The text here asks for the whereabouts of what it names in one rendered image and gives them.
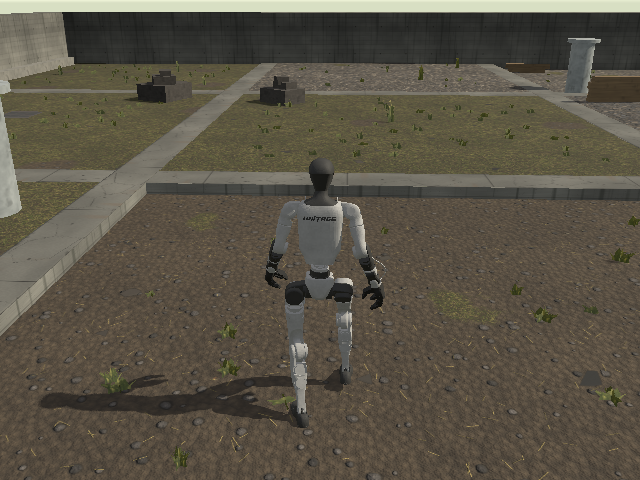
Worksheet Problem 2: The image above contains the left robot upper arm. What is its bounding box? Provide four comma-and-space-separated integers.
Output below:
272, 201, 300, 254

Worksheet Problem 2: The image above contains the right robot upper arm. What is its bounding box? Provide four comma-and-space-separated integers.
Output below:
341, 202, 368, 259

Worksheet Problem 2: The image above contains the robot right shin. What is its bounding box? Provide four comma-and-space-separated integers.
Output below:
338, 312, 352, 372

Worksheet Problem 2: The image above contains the right robot thigh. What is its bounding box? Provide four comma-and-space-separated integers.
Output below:
333, 278, 353, 329

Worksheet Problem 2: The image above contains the robot left hand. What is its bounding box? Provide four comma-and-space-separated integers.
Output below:
265, 269, 288, 289

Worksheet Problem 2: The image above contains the robot right hand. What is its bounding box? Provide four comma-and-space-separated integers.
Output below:
362, 283, 385, 310

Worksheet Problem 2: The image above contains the robot left forearm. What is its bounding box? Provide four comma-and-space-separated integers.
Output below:
266, 239, 283, 273

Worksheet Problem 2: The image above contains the robot right forearm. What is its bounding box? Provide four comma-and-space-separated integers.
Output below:
359, 243, 382, 288

